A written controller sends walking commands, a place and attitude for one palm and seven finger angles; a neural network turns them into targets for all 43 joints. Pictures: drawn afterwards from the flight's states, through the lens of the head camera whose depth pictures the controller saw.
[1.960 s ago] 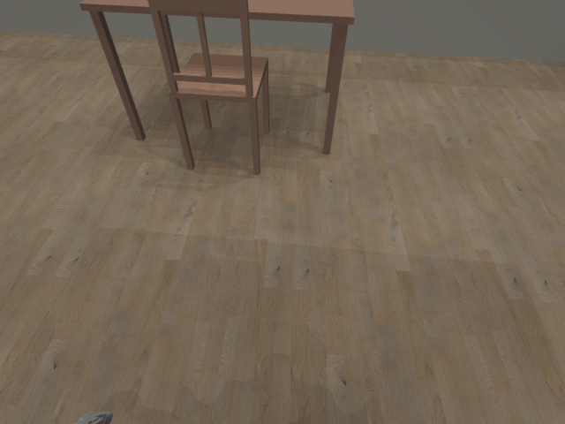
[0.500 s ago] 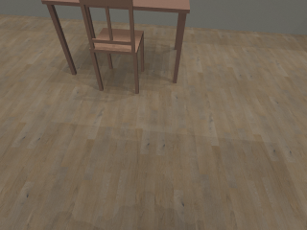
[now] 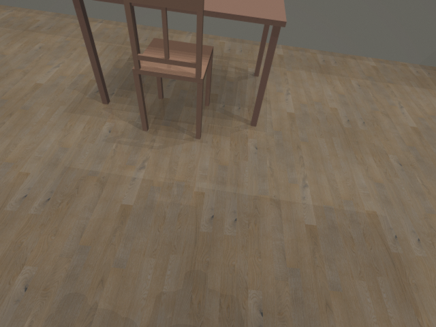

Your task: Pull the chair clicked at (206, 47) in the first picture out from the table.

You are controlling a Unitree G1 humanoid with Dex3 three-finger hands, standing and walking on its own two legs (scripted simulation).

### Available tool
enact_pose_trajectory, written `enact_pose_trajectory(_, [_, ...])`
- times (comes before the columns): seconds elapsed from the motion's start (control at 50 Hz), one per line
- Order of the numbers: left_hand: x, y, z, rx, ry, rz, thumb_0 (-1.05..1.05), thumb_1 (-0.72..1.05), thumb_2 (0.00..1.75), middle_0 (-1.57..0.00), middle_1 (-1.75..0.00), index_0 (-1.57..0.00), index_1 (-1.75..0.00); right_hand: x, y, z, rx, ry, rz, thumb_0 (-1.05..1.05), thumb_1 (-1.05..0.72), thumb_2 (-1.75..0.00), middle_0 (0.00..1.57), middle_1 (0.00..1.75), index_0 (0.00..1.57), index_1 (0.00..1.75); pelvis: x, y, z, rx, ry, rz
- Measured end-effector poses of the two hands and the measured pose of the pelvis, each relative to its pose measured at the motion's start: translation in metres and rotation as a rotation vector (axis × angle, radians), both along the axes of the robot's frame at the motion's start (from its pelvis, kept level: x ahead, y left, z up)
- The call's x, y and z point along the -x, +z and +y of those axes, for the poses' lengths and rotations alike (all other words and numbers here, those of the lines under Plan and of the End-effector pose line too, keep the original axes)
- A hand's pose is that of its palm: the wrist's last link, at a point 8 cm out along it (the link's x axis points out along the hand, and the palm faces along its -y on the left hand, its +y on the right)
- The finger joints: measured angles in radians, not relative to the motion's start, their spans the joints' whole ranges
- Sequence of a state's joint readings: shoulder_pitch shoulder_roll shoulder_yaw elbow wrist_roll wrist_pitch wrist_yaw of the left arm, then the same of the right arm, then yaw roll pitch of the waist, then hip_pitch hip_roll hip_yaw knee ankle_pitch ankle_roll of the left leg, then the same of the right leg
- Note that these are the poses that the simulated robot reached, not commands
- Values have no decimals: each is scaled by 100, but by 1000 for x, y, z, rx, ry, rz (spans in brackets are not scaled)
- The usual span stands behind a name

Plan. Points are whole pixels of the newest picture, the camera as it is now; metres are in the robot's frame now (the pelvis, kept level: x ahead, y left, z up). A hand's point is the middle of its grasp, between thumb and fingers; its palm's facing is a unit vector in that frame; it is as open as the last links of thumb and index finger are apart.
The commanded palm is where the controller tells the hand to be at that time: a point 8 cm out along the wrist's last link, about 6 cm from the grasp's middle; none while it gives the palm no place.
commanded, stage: walk to a spot facing it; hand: left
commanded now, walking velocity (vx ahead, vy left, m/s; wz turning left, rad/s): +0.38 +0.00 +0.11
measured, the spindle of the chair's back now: (165, 34) +1.40 +0.31 -0.10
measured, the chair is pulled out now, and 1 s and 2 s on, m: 0.00 0.00 0.00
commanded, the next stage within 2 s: turn to face it in 1.02 s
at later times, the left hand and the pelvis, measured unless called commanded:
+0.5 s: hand (156, 259) +0.30 +0.15 -0.17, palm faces +0.09 -0.98 -0.17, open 7.3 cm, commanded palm none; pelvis +0.22 -0.03 -0.01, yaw +6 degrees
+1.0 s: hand (139, 205) +0.44 +0.23 -0.17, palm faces +0.18 -0.97 -0.15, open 7.4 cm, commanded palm none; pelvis +0.45 +0.05 +0.01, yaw +7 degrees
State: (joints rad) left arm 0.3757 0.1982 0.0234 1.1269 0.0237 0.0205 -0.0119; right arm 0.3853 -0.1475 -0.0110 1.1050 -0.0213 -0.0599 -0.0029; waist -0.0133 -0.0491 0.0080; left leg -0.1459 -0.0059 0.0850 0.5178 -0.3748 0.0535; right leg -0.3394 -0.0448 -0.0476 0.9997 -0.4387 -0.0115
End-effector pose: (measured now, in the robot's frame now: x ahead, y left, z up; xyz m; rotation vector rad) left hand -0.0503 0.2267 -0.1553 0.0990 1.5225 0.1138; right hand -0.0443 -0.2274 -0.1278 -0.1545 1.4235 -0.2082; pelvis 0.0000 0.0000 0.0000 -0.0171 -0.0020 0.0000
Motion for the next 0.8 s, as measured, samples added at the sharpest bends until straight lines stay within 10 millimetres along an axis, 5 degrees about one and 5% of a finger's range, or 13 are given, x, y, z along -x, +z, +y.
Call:
enact_pose_trajectory(0.08, [-52, 7, 0, 12, 0, -59, 1, 90, 90, -20, -30, -20, -30, 16, 10, 23, -33, -41, 112, 0, -91, -90, 20, 30, 20, 30, -27, 8, 2, 5, 17, 8])
enact_pose_trajectory(0.18, [-145, 10, 1, -9, -14, -180, 1, 92, 90, -20, -30, -20, -30, 19, 15, 38, -70, -85, 241, 0, -91, -90, 20, 30, 20, 30, -67, 7, -1, 1, 29, 12])
enact_pose_trajectory(0.26, [-233, 10, -5, -25, -57, -285, 1, 92, 90, -20, -30, -20, -30, -1, 10, 36, -90, -116, 300, 0, -91, -90, 20, 30, 20, 30, -106, -2, -9, -4, 29, 8])
enact_pose_trajectory(0.34, [-316, 6, -17, -50, -78, -419, 1, 92, 90, -20, -30, -20, -30, -42, -9, 18, -100, -116, 331, 1, -91, -90, 20, 30, 20, 30, -155, -20, -24, -8, 46, -4])
enact_pose_trajectory(0.4, [-343, 8, -23, -61, -43, -474, 0, 91, 90, -20, -30, -20, -30, -102, -21, -3, -84, -75, 275, 1, -91, -90, 20, 30, 20, 30, -182, -22, -30, 5, 72, -19])
enact_pose_trajectory(0.5, [-339, 11, -25, -60, 22, -381, 0, 91, 90, -20, -30, -20, -30, -248, -19, -30, -29, 35, 22, 1, -91, -90, 20, 30, 20, 30, -224, -8, -27, 16, 97, -14])
enact_pose_trajectory(0.64, [-318, 4, 3, -66, 124, -206, -1, 94, 90, -20, -30, -21, -30, -433, 7, -14, -1, 189, -266, 0, -92, -90, 19, 30, 19, 30, -289, -2, -8, 28, 123, -7])
enact_pose_trajectory(0.72, [-313, -12, 19, -41, 183, -106, 0, 92, 90, -20, -30, -20, -30, -508, 9, 15, 13, 266, -342, 0, -92, -90, 19, 30, 19, 30, -331, -12, 15, 29, 135, -19])
enact_pose_trajectory(0.8, [-334, -9, 32, -29, 192, -38, 0, 92, 90, -20, -30, -20, -30, -536, 10, 37, 11, 268, -346, 0, -92, -90, 19, 30, 19, 30, -365, -8, 32, 14, 129, -23])
